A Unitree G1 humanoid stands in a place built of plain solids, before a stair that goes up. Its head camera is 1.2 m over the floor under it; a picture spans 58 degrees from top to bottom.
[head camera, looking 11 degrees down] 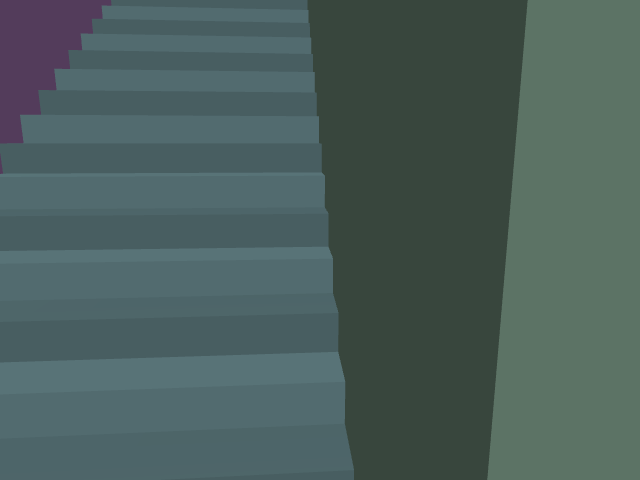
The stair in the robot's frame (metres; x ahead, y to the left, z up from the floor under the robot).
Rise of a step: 0.18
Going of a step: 0.24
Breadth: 2.08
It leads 4 degrees to the left of straight ahead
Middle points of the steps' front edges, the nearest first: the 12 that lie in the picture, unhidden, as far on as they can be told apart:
1.43 0.84 0.36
1.67 0.86 0.55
1.92 0.88 0.73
2.16 0.89 0.91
2.40 0.91 1.09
2.64 0.93 1.27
2.88 0.94 1.45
3.13 0.96 1.64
3.37 0.98 1.82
3.61 1.00 2.00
3.85 1.01 2.18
4.09 1.03 2.36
